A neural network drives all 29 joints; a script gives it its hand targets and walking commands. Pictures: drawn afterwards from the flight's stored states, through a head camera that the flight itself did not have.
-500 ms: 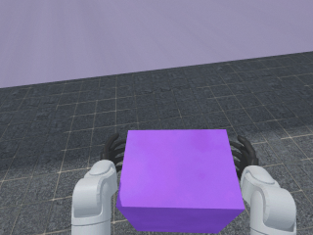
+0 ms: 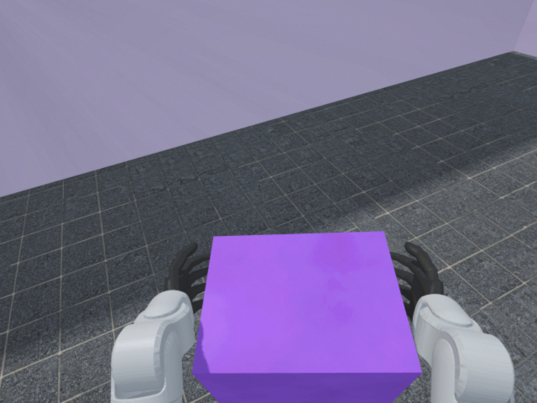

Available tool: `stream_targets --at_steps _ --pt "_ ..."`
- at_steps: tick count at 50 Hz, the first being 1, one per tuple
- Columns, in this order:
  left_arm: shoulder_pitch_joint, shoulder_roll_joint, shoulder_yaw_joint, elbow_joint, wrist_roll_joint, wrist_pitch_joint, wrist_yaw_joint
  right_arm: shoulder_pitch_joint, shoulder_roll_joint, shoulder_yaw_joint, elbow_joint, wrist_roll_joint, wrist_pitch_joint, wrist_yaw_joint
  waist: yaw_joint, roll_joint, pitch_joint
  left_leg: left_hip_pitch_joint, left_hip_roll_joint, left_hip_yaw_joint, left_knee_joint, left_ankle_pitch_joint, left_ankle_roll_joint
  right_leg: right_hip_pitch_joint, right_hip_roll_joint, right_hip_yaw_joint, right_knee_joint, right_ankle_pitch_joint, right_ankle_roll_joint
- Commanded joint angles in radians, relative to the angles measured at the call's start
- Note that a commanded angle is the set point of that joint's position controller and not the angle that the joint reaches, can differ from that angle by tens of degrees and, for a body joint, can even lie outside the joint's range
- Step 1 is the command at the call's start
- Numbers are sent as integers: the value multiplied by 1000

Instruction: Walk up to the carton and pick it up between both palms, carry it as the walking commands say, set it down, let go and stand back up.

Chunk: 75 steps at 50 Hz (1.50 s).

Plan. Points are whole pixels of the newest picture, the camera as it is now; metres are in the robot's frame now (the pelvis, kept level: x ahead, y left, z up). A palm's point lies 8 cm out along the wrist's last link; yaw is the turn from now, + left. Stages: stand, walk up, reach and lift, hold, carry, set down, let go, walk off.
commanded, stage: carry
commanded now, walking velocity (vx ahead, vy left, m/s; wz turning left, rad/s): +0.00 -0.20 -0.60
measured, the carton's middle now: (300, 333) +0.23 -0.01 +0.02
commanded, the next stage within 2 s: none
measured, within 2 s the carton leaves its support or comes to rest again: neither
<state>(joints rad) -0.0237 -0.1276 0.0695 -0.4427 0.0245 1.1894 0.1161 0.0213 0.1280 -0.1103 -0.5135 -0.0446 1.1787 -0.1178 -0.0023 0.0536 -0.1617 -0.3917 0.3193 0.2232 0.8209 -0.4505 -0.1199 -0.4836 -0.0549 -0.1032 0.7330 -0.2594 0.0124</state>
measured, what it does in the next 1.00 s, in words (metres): steps to the right, turning right: left foot, then right foot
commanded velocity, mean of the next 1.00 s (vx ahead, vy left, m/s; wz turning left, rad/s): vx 0.00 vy -0.20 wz -0.60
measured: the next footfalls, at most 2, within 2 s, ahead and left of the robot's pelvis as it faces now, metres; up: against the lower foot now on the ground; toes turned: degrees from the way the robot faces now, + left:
left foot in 0.22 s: +0.02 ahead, +0.03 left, +0.00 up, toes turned +5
right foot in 0.58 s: -0.04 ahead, -0.34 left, +0.00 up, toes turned -29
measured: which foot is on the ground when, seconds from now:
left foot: up 0.00-0.20, down 0.22-0.58, up 0.60-0.82, down 0.84-1.00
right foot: down 0.00-0.24, up 0.26-0.56, down 0.58-0.86, up 0.88-1.00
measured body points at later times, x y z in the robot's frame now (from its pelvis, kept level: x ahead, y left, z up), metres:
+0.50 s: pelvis -0.05 -0.12 +0.02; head -0.06 -0.11 +0.47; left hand +0.24 -0.05 +0.11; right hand +0.14 -0.35 +0.12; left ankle -0.02 +0.02 -0.71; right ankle -0.06 -0.29 -0.66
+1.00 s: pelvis -0.13 -0.27 +0.01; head -0.12 -0.24 +0.46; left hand +0.16 -0.27 +0.08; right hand -0.01 -0.53 +0.09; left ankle -0.07 -0.17 -0.71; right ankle -0.16 -0.35 -0.64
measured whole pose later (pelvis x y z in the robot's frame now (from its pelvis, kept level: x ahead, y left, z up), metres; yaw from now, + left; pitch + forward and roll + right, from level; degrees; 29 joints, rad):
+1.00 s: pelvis -0.13 -0.27 +0.01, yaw -34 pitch +2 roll +0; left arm 0.04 -0.13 0.05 -0.53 0.05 1.19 0.12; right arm 0.06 0.13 -0.10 -0.51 -0.01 1.12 -0.10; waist 0.02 -0.06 -0.07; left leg -0.35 0.18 0.29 0.72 -0.39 -0.01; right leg -0.64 0.00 -0.09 1.18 -0.42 0.00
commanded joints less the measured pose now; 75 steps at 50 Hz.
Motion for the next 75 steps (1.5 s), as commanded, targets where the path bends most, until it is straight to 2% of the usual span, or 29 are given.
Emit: stream_targets --at_steps 1,4,9,11,12,13,14,17,21,25,27,28,30,31,33,41,42,43,45,48,56,57,58,59,60,64,70,73,75 --pt "-342 -682 -561 -107 -235 2 -89 -462 675 691 -105 283 27 100 11 -373 -77 -256 -171 -76 324 -289 -2 152 -231 409 -341 327 -214" --pt "-397 -738 -591 -179 -245 -20 -91 -472 743 705 -89 312 19 116 6 -220 -143 -197 -174 -73 298 -107 23 152 -174 265 -306 224 -196" --pt "-374 -784 -640 -195 -253 -40 -95 -424 768 699 -114 327 -7 128 15 -231 -240 -34 -225 -101 31 -39 61 139 -164 369 -288 215 -238" --pt "-406 -772 -671 -214 -263 -32 -92 -358 753 664 -88 306 -13 131 -34 -121 -249 319 -194 -115 -403 108 118 -104 -75 264 -213 98 -116" --pt "-399 -772 -686 -209 -265 -21 -91 -332 718 630 -60 283 -16 128 -31 246 -215 431 114 -457 -566 164 190 -310 75 102 71 -119 -36" --pt "-428 -750 -698 -232 -265 -17 -96 -304 719 622 -29 275 -19 132 -12 390 -140 338 360 -600 -566 315 281 -440 58 47 343 -274 -21" --pt "-494 -765 -714 -240 -280 -18 -107 -325 765 625 -11 267 -32 130 -19 324 -103 240 354 -574 -531 359 363 -392 -23 122 477 -266 -22" --pt "-518 -803 -748 -254 -303 -26 -122 -367 795 633 -69 260 -50 130 -5 84 -32 207 182 -286 -492 447 262 -320 -45 115 549 -108 14" --pt "-365 -768 -686 -174 -267 -17 -116 -400 718 667 -131 267 -32 118 14 127 -48 218 138 -117 -394 654 190 -201 -47 22 305 -121 52" --pt "-298 -686 -635 -125 -242 9 -95 -335 630 650 -107 251 2 105 2 235 -70 180 120 -7 -329 620 129 -11 -13 -85 31 -120 62" --pt "-306 -680 -628 -136 -247 14 -90 -332 633 654 -102 252 15 103 11 178 -112 196 88 32 -206 536 75 96 33 -114 -172 -28 49" --pt "-325 -684 -634 -158 -255 12 -90 -315 652 653 -89 248 19 104 21 51 -149 137 34 54 -26 439 41 216 34 -51 -280 27 32" --pt "-356 -665 -621 -195 -263 4 -93 -371 671 693 -142 271 23 102 4 -507 -130 -306 -153 5 330 -303 -42 406 -277 390 -270 735 -123" --pt "-322 -672 -611 -161 -258 6 -91 -407 670 709 -144 288 24 105 13 -463 -130 -300 -143 -62 411 -336 -31 357 -272 366 -231 816 -198" --pt "-348 -747 -605 -219 -252 -18 -92 -471 728 741 -180 333 17 122 8 -293 -140 -252 -148 -64 419 -212 -8 250 -217 297 -250 627 -198" --pt "-381 -783 -685 -225 -268 -42 -101 -367 748 699 -140 326 -15 139 -22 -181 -228 164 -203 -102 -203 115 79 64 -130 303 -160 361 -209" --pt "-402 -785 -708 -242 -280 -38 -99 -340 748 680 -125 316 -20 140 -45 -29 -218 338 -86 -205 -467 217 119 -105 -56 215 -31 198 -129" --pt "-391 -786 -714 -243 -276 -31 -99 -336 731 660 -96 300 -23 140 -21 365 -198 440 281 -554 -535 570 222 -346 114 40 258 -267 -50" --pt "-493 -770 -739 -283 -292 -31 -116 -305 785 649 -45 278 -41 137 -23 306 -117 281 337 -506 -480 574 369 -340 -18 128 532 -273 -26" --pt "-480 -796 -757 -279 -298 -39 -125 -341 799 657 -89 274 -57 141 -4 115 -44 264 182 -239 -445 640 249 -286 -53 125 503 -141 11" --pt "-287 -699 -645 -156 -248 3 -103 -337 653 684 -148 264 -4 106 7 177 -83 205 117 31 -251 645 97 81 26 -109 -93 -74 47" --pt "-273 -694 -640 -150 -250 6 -100 -330 651 685 -152 259 3 103 15 110 -123 189 71 53 -121 597 62 173 57 -89 -192 -42 37" --pt "-262 -682 -629 -157 -252 9 -100 -324 643 686 -153 257 11 100 29 -104 -165 31 2 64 82 331 21 346 -9 47 -303 200 8" --pt "-304 -653 -623 -189 -252 5 -98 -337 653 701 -177 260 18 99 5 -445 -145 -228 -146 67 288 -221 -45 451 -237 353 -277 706 -90" --pt "-308 -646 -613 -186 -255 6 -96 -384 657 716 -172 282 23 100 6 -509 -132 -263 -133 -37 398 -347 -54 379 -258 374 -225 848 -168" --pt "-342 -736 -618 -236 -251 -16 -100 -442 744 754 -172 336 21 122 8 -262 -144 -221 -146 -70 431 -113 -19 285 -161 217 -235 542 -182" --pt "-342 -786 -672 -246 -257 -37 -107 -405 750 732 -186 332 -8 131 16 -217 -185 -86 -202 -92 118 -41 45 231 -179 384 -231 517 -277" --pt "-384 -772 -721 -283 -277 -30 -96 -309 739 679 -144 306 -18 134 -28 -86 -236 278 -201 -104 -337 139 93 32 -91 326 -178 286 -173" --pt "-389 -745 -738 -294 -274 -13 -92 -248 708 635 -86 272 -22 131 -19 416 -170 451 339 -554 -550 538 280 -378 118 70 335 -312 -25"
